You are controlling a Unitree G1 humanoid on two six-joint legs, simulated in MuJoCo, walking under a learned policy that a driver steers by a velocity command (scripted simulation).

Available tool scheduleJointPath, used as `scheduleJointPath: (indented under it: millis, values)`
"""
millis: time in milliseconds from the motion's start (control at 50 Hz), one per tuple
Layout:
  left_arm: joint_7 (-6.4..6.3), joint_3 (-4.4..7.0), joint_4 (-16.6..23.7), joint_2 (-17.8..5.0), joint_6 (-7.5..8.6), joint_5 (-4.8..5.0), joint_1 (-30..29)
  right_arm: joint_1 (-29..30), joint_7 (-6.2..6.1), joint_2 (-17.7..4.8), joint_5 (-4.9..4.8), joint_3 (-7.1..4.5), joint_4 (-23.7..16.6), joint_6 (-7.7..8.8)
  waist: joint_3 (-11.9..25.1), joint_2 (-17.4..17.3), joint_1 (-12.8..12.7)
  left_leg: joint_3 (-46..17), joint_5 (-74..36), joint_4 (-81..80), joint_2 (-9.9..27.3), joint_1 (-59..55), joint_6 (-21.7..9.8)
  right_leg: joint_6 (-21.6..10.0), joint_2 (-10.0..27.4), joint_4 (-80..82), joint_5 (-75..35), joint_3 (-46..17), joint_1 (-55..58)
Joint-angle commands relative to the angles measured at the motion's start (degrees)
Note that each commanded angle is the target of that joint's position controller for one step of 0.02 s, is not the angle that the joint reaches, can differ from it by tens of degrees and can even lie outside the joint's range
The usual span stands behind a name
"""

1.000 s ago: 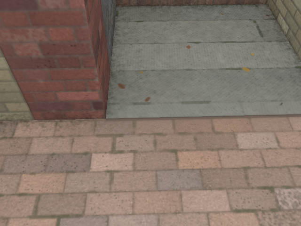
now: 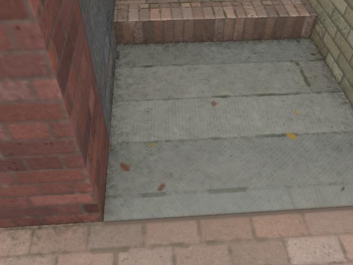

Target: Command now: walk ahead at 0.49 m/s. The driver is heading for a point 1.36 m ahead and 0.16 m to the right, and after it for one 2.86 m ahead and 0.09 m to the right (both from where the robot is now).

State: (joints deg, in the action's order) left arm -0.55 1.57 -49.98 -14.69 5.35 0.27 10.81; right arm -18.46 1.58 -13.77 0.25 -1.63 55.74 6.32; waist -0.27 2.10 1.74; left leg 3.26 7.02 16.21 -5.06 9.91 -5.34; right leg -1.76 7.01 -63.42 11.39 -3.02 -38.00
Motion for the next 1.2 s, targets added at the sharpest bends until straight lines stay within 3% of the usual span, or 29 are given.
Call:
scheduleJointPath:
  millis: [20, 100, 200, 240, 260, 280, 300, 320, 340, 360, 380, 400, 420, 480, 540, 600, 700, 760, 780, 800, 820, 840, 860, 880, 920, 960, 1020, 1120, 1200]
  values:
    - [-0.16, 0.53, 2.8, -2.83, -0.22, -1.04, 0.93, 2.3, -0.85, -6.66, 0.11, -0.79, -3.24, 0.5, -2.82, -3.11, -2.5, -11.21, -5.6, -11.2, 15.61, 7.38, -9.37, 1.2, 1.86, 7.55, -10.72, 0.11, 0.13]
    - [1.01, 0.15, 5.31, -2.04, 0.72, -0.2, -7.92, -2.61, -2.08, -9.34, -0.61, -0.96, -2.31, -0.72, -2.06, -5.04, 0.64, -8.62, -3.73, -9.95, 14.23, 1.54, -6.5, 1.78, -0.95, 24.19, -18.59, 2.31, 2.93]
    - [2.92, 0.03, 8.57, -3.58, 1.4, 0.39, -15.65, -6.11, -2.37, -9.89, -0.96, -1.29, -0.86, -2.02, -4.46, -5.72, 2.63, -11.07, -2.1, -5.94, 18.62, -9.39, -5.35, 0.78, -2.28, 33.04, -11.76, 1.97, 0.94]
    - [3.54, 0.38, 9.45, -4.57, 1.76, 0.31, -14.34, -6.32, -2.32, -10.73, -0.72, -1.77, -1.09, -2.25, -3.68, -6.44, 1.39, -11.76, -7.48, -1.72, 20.03, -12.11, -4.43, -0.91, -3.86, 34.97, -6.13, 2.81, 3.12]
    - [3.61, 1.01, 8.93, -5.79, 1.99, 0.28, -10.55, -5.02, -2.27, -11.18, -0.58, -1.85, -1.66, -2.5, -1.35, -7.1, -1.15, -10.86, -15.06, 2.68, 19.38, -11.83, -3.58, -2.01, -5.37, 36.27, -4.86, 4.03, 8.98]
    - [3.39, 2.37, 6.41, -8.13, 2.14, 0.23, -1.86, -4.06, -2.18, -10.31, -0.16, -1.44, -2.3, -2.74, 3.85, -6.17, -5.26, -8.14, -23.19, 12.78, 16.31, -9.45, -2.22, -3.56, -7.0, 36.98, -5.6, 4.91, 20.42]
    - [2.87, 3.86, 3.54, -12.67, 2.2, -0.31, 10.73, -3.29, -2.12, -8.03, 0.73, -0.26, -4.36, -2.46, 13.04, -1.48, -9.93, -4.23, -17.47, 30.55, 12.65, 2.06, -0.03, -7.33, 0.71, 34.43, -8.46, -3.55, 39.29]
    - [2.98, 5.28, 1.9, -17.87, 1.73, -1.02, 16.83, -9.99, -1.3, 0.05, 0.63, 2.23, -5.32, -0.73, 21.05, 15.37, -7.85, -1.57, 14.33, 52.67, 2.33, 28.24, 3.74, -17.25, 13.97, 39.75, 0.67, -30.48, 61.96]
    - [2.67, 4.01, 2.57, -12.54, 1.62, -1.03, 16.34, -8.82, -0.99, -4.76, -0.56, 1.2, -4.13, 0.97, 22.18, 12.13, -9.34, -9.62, 23.32, 62.31, 3.46, 35.72, 3.31, -17.96, 15.18, 45.61, 3.11, -39.28, 62.91]
    - [2.18, 3.21, 3.56, -9.84, 1.56, -0.87, 11.68, -2.69, -0.73, -9.61, -1.79, -0.06, -6.06, 1.88, 13.42, 7.75, -8.77, -9.31, 19.19, 64.32, 6.46, 39.74, 2.48, -15.52, 13.41, 45.37, -2.16, -29.9, 55.95]
    - [1.83, 2.79, 4.36, -9.08, 1.49, -0.65, 6.16, -0.76, -1.07, -10.5, -0.36, -0.17, -6.27, 1.82, 9.51, 2.86, -5.8, -7.14, 13.53, 62.74, 9.61, 37.2, 2.75, -14.23, 10.91, 46.16, -9.53, -22.58, 46.78]
    - [1.94, 2.18, 5.16, -7.17, 1.45, -0.68, 2.52, -0.09, -1.43, -10.14, 0.6, -0.53, -6.2, 1.24, 6.36, -0.15, -3.64, -6.94, 10.38, 59.11, 11.45, 33.3, 3.59, -13.71, 8.8, 47.78, -15.56, -17.54, 38.79]
    - [2.15, 1.6, 5.0, -5.49, 1.58, -0.9, 0.81, -0.75, -1.59, -9.46, 0.79, -0.76, -6.34, 0.24, 5.04, 0.29, -1.45, -7.3, 9.13, 56.34, 12.89, 29.0, 4.1, -13.02, 7.05, 49.74, -17.55, -13.97, 33.34]
    - [2.5, 1.9, 3.17, -6.21, 1.9, -0.46, 1.12, -1.6, -1.93, -6.43, 0.53, -0.49, -6.9, -2.0, 1.88, 1.3, 0.77, -5.93, 7.57, 48.85, 13.28, 24.45, 5.72, -13.38, 4.4, 53.27, -20.66, -7.47, 26.41]
    - [1.67, 2.62, 2.26, -8.36, 1.33, -0.56, 2.56, 4.1, -2.01, -5.69, 0.96, -0.15, -9.12, -2.31, -0.25, 0.24, -0.46, -5.2, 0.86, 36.44, 13.22, 26.04, 6.57, -12.78, 3.25, 54.42, -23.0, -4.21, 27.02]
    - [1.49, 3.33, 1.49, -10.28, -0.35, -0.37, 5.32, 9.35, -2.51, -3.77, 0.34, 1.07, -9.63, -1.99, -0.93, 0.07, -3.28, -3.63, -4.62, 25.32, 11.69, 23.72, 6.42, -11.36, 2.36, 54.7, -18.09, -2.1, 29.01]
    - [2.03, 3.65, 0.28, -11.05, -1.31, 0.13, 8.56, 17.28, -2.21, -6.73, -0.28, 1.34, -12.3, -0.91, -4.21, 0.71, -6.22, -2.96, -3.45, 16.96, 10.62, 24.88, 4.84, -11.55, 4.61, 53.24, -12.44, -4.34, 36.12]
    - [1.75, 3.84, 0.4, -12.01, -2.19, 0.17, 8.24, 15.29, -1.64, -9.06, -0.46, 0.68, -12.76, 0.12, -2.57, 1.4, -3.76, -1.44, 1.11, 13.53, 8.63, 19.33, 2.82, -10.37, 5.66, 48.43, -21.65, -5.32, 40.13]
    - [1.62, 3.77, 0.84, -12.13, -2.47, 0.12, 6.87, 10.92, -1.66, -10.25, -0.43, -0.08, -11.64, 0.38, 0.2, 1.05, -0.84, 0.02, 0.63, 10.75, 6.9, 12.51, 1.76, -9.3, 4.05, 42.84, -29.1, -3.84, 40.03]
    - [1.32, 3.53, 1.23, -12.34, -2.69, 0.25, 6.67, 3.3, -1.79, -12.99, -0.03, -1.82, -9.75, 0.56, 6.66, -1.37, 2.69, 0.08, -1.52, 10.36, 6.59, 1.54, 0.37, -7.77, 0.35, 31.9, -33.97, -0.89, 38.04]
    - [1.3, 2.17, 3.07, -9.27, -2.24, -0.73, 4.86, -8.28, -2.32, -16.26, 0.64, -2.93, -7.97, 0.23, 14.63, -6.71, 7.6, -13.15, 2.41, 10.01, 17.09, -14.67, -4.02, -5.16, -3.84, 12.89, -20.89, 2.03, 26.01]
    - [2.18, 0.38, 4.21, -2.45, -0.26, 0.22, 10.02, -12.18, -1.86, -19.78, 1.73, -4.02, -6.3, -0.02, 18.01, -21.47, 3.75, -42.32, 13.47, 1.74, 28.38, -30.08, -14.28, -1.74, -15.03, -5.42, 18.3, -0.57, 1.92]
    - [2.4, 1.07, 3.91, -8.42, 1.17, 2.42, 7.41, -9.94, -1.45, -14.33, 0.53, -3.09, -6.96, 0.22, 13.31, -13.33, 5.68, -43.77, 23.01, -2.1, 28.06, -29.07, -13.7, -2.4, -12.3, -12.49, 21.98, -7.71, -7.06]
    - [2.58, 1.38, 5.31, -10.59, 1.81, 3.56, 3.98, -4.84, -1.52, -11.99, 0.41, -2.57, -8.48, 0.28, 5.82, -11.21, 4.59, -35.12, 20.8, -2.67, 26.83, -23.83, -11.24, -3.33, -8.97, -12.39, 16.89, -6.58, -11.04]
    - [1.92, 1.53, 5.93, -10.72, 0.94, 0.8, 1.06, 2.92, -1.35, -8.7, 0.69, -1.61, -10.65, 0.42, 0.85, -3.78, 0.96, -24.13, 6.43, -4.13, 22.82, -11.2, -8.53, -2.28, -3.53, -5.55, 7.85, -3.49, -5.64]
    - [1.9, 1.32, 6.02, -8.48, -0.75, -0.25, 2.45, 4.16, -1.2, -9.42, 0.95, -1.33, -10.59, 0.43, 0.04, -4.67, -1.73, -18.17, -1.77, -6.58, 20.37, -3.32, -7.88, -0.37, -2.23, -2.01, 4.99, -2.34, 0.95]
    - [1.66, 0.8, 7.01, -6.53, -2.42, -0.36, 2.41, 1.33, -1.64, -13.27, 0.53, -2.25, -9.01, 0.45, -2.97, -5.67, -2.45, -13.1, -2.79, -11.25, 19.48, 1.57, -8.49, 3.04, -1.84, 4.77, -0.5, -1.67, 2.08]
    - [2.5, 0.82, 9.47, -6.0, -2.38, -0.77, -5.9, -0.95, -3.03, -13.9, -0.54, -2.6, -8.17, -0.44, -3.46, -7.37, -0.34, -5.95, -3.01, -9.56, 16.28, -1.32, -4.31, 4.19, -3.16, 21.3, -14.98, 0.61, 4.42]
    - [3.46, 1.15, 10.75, -5.91, -1.76, -0.05, -8.74, -2.22, -2.84, -15.12, -1.76, -3.55, -6.7, -1.55, -4.76, -10.46, 0.7, -6.5, -1.53, -5.54, 19.56, -4.63, -3.29, 2.56, -3.69, 28.94, -12.31, 0.42, 6.79]
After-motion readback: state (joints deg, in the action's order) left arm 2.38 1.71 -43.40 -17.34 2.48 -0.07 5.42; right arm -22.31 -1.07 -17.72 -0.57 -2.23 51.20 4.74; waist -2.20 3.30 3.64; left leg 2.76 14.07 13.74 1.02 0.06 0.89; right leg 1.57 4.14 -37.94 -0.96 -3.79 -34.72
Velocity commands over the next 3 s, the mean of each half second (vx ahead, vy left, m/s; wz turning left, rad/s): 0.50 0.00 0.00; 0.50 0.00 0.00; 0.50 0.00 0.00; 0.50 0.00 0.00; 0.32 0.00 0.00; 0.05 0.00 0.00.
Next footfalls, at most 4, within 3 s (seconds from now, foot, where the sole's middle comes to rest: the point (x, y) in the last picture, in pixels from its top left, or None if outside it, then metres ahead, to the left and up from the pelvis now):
0.30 right None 0.34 -0.16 -0.78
0.80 left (166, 250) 0.58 0.04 -0.78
1.30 right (232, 190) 0.83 -0.24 -0.78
1.84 left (180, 139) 1.13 -0.03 -0.78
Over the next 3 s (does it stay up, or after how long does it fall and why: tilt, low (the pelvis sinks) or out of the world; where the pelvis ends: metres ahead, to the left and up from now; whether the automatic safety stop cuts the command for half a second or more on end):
stays up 1.35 -0.21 -0.01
